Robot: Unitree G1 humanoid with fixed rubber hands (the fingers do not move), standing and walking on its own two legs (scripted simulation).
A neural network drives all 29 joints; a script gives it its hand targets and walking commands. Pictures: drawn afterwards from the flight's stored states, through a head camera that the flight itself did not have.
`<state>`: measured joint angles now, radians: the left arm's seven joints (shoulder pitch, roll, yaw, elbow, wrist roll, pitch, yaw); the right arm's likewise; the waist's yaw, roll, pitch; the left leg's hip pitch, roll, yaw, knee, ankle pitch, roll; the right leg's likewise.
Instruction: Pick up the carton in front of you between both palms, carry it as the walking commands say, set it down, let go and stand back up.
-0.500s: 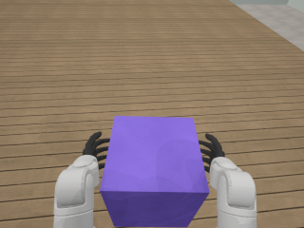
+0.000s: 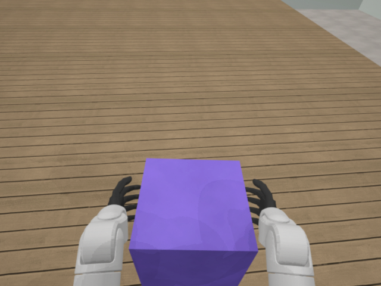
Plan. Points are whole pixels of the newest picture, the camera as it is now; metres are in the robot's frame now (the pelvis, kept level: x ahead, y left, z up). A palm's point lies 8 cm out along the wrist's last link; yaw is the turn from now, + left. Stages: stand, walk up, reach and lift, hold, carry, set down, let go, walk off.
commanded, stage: carry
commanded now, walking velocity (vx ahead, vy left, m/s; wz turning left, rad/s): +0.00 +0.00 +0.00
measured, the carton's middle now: (190, 228) +0.28 +0.00 -0.03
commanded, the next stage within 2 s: hold in 1.58 s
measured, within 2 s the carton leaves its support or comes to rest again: neither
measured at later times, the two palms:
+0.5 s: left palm (115, 226) +0.24 +0.15 +0.04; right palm (266, 228) +0.24 -0.15 +0.04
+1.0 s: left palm (108, 235) +0.23 +0.16 +0.04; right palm (263, 237) +0.23 -0.14 +0.04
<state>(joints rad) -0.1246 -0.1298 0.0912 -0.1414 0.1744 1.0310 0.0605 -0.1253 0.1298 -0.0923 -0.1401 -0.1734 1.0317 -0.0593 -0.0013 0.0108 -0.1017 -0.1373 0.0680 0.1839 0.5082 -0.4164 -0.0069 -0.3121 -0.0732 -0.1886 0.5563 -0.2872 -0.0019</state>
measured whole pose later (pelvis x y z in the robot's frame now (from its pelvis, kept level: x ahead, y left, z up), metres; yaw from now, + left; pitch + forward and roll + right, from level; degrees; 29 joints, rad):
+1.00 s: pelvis -0.06 +0.01 +0.00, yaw +0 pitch +1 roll +0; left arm -0.22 -0.14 0.17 0.18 0.25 0.74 0.03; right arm -0.22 0.14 -0.17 0.18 -0.24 0.74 -0.03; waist 0.00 0.00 -0.09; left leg -0.21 0.05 0.20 0.53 -0.34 0.03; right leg -0.35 -0.10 -0.18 0.50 -0.16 0.00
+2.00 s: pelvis -0.07 -0.02 +0.01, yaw +14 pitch -8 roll +0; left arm -0.27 -0.15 0.24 0.29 0.28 0.70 0.00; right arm -0.29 0.16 -0.23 0.28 -0.31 0.72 -0.01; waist 0.00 0.03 0.03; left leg -0.04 -0.02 -0.08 0.40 -0.22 -0.01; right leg -0.10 0.00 0.06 0.38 -0.15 0.02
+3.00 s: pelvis -0.11 -0.03 -0.11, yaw +15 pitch +36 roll +1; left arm -0.66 -0.18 0.38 0.55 0.23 0.22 0.11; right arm -0.67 0.08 -0.50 0.54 -0.26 0.24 0.05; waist -0.11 0.07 -0.15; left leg -1.39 -0.11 -0.10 1.19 -0.42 -0.02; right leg -1.43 0.03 0.10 1.15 -0.34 0.05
